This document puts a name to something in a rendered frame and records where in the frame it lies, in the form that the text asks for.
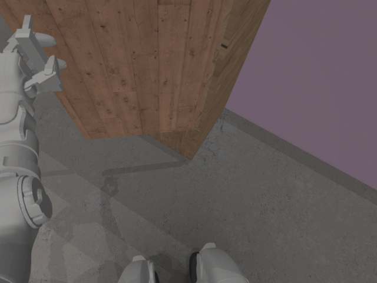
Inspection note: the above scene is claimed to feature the left robot shin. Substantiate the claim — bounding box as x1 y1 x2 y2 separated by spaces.
133 255 146 262

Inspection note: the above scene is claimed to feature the cupboard door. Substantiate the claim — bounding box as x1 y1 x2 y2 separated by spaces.
0 0 228 140

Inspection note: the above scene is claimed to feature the left robot upper arm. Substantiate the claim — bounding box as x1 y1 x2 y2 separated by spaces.
0 175 52 283

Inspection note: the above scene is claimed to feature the robot left forearm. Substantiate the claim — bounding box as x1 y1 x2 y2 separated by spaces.
0 93 41 181

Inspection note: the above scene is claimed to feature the robot left thigh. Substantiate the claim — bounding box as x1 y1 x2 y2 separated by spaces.
118 260 156 283

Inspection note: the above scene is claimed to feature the left robot hand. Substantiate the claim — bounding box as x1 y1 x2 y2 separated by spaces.
0 32 67 104

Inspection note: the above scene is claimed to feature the handle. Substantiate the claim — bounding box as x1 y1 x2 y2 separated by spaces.
15 15 63 91

